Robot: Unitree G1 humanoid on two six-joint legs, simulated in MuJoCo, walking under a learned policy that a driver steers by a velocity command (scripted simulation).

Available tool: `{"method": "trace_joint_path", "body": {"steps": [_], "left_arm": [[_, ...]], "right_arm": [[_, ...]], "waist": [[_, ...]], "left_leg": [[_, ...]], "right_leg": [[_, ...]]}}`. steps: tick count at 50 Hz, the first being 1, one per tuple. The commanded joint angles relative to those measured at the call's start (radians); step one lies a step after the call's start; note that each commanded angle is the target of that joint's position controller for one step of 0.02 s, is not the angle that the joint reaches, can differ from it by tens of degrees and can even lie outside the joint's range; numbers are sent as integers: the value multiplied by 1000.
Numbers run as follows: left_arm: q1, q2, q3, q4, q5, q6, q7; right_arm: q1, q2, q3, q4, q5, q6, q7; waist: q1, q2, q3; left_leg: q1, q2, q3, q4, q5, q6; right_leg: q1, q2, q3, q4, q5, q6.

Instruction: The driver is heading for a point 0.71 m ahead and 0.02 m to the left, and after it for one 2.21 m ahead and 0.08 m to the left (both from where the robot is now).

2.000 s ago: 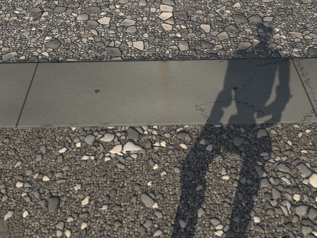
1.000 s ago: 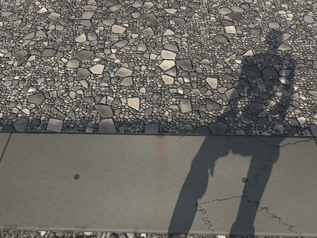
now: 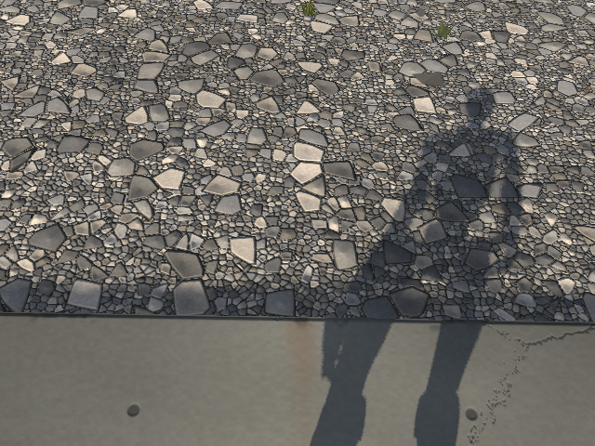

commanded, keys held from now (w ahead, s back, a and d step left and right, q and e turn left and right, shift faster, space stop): w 0.88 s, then no key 0.12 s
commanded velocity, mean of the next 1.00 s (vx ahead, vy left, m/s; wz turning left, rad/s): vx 0.48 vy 0.00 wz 0.00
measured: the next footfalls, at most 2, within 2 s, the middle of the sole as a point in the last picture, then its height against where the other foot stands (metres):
right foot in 0.40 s outside the picture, level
left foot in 0.96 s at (263, 373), level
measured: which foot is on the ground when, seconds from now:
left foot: down 0.00-0.42, up 0.44-0.94, down 0.96-1.00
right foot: up 0.00-0.38, down 0.40-0.98, up 1.00-1.00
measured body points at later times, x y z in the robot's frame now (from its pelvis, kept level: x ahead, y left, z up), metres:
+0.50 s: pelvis +0.27 -0.01 -0.01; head +0.30 -0.01 +0.43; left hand +0.38 +0.24 -0.15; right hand +0.23 -0.24 -0.16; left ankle +0.10 +0.09 -0.64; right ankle +0.34 -0.06 -0.74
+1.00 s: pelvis +0.53 +0.03 -0.02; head +0.57 +0.05 +0.43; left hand +0.45 +0.27 -0.17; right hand +0.72 -0.19 -0.12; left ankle +0.63 +0.10 -0.74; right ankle +0.36 -0.06 -0.70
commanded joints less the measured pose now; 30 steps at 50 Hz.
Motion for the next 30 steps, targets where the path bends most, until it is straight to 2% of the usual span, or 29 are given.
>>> {"method": "trace_joint_path", "body": {"steps": [1,2,5,8,11,14,16,17,18,19,20,21,22,23,24,25,26,27,28,30], "left_arm": [[-62,47,14,-78,7,-9,-21],[-54,39,13,-72,13,2,-25],[-109,37,17,-94,14,22,-29],[-258,26,8,-152,13,30,-32],[-392,8,-9,-199,1,28,-35],[-454,19,-16,-224,-5,28,-29],[-442,36,-11,-230,-4,25,-17],[-397,50,-4,-219,-3,20,-9],[-311,69,6,-193,-3,15,-2],[-167,88,19,-145,-2,6,7],[-14,130,37,-101,14,-3,17],[101,231,62,-93,34,-5,24],[54,234,64,-97,8,11,9],[-59,188,54,-113,-18,16,2],[-132,125,37,-126,-19,12,-1],[-172,83,25,-125,-10,5,0],[-169,55,15,-112,-10,-3,7],[-153,41,8,-98,-8,-11,11],[-120,46,8,-83,-8,-21,13],[-79,83,14,-68,-10,-33,13]], "right_arm": [[108,-79,-9,4,10,-15,0],[124,-62,-3,17,11,-22,-5],[233,-69,5,65,14,-32,-12],[291,-69,13,84,12,-31,-16],[318,-69,20,94,12,-33,-19],[360,-92,18,117,10,-33,-27],[350,-100,18,123,4,-30,-36],[338,-109,16,123,2,-28,-40],[327,-121,12,123,-2,-25,-42],[312,-130,10,122,-2,-19,-42],[306,-125,12,113,7,-18,-38],[353,-54,27,80,27,-18,-29],[426,-48,15,86,41,-13,-21],[326,-101,1,64,18,-5,-26],[242,-97,0,39,12,-10,-21],[215,-79,-1,33,10,-9,-18],[221,-64,-2,33,-4,4,-14],[247,-37,2,43,-12,19,-7],[248,-29,2,43,-13,30,-2],[189,-35,-1,19,-13,46,5]], "waist": [[-26,114,87],[-16,123,79],[-11,119,73],[-32,107,104],[-56,111,128],[-65,116,133],[-43,113,118],[-20,118,91],[16,124,43],[74,113,-28],[135,88,-110],[129,-62,-249],[69,-151,-315],[36,-18,-160],[23,14,-37],[-15,48,33],[-46,36,56],[-68,20,55],[-74,16,56],[-80,10,75]], "left_leg": [[178,271,-351,-350,-93,91],[174,240,-288,-349,22,83],[211,221,-201,-315,351,97],[209,209,-159,-316,475,110],[187,188,-120,-324,545,94],[257,214,-113,-316,627,92],[321,236,-103,-254,790,93],[353,241,-94,-186,920,87],[374,240,-87,-77,1022,81],[353,223,-75,95,1019,71],[204,191,-58,323,818,59],[-45,81,-3,691,299,31],[-279,-66,-93,941,-287,17],[-364,18,-156,953,-203,31],[-382,48,-149,910,-136,33],[-345,84,-149,837,-92,33],[-292,107,-152,776,-74,24],[-246,116,-147,737,-63,13],[-236,115,-134,716,-53,4],[-286,130,-115,656,0,-14]], "right_leg": [[-351,-80,27,106,124,-6],[-332,-79,11,98,147,7],[-385,-68,-26,77,194,31],[-435,-62,-54,-39,266,50],[-355,-26,-92,-251,357,47],[-296,3,-112,-365,365,18],[-240,29,-117,-403,315,-18],[-185,52,-122,-411,267,-38],[-94,80,-123,-424,222,-58],[62,101,-126,-484,237,-79],[299,26,-48,-519,252,-112],[541,-258,312,-542,176,-191],[621,-403,714,-693,177,-306],[488,-350,581,-727,59,-264],[346,-312,463,-771,53,-233],[226,-263,368,-811,103,-193],[146,-223,294,-829,160,-161],[102,-195,241,-843,193,-144],[87,-183,215,-850,239,-145],[83,-166,168,-878,267,-148]]}}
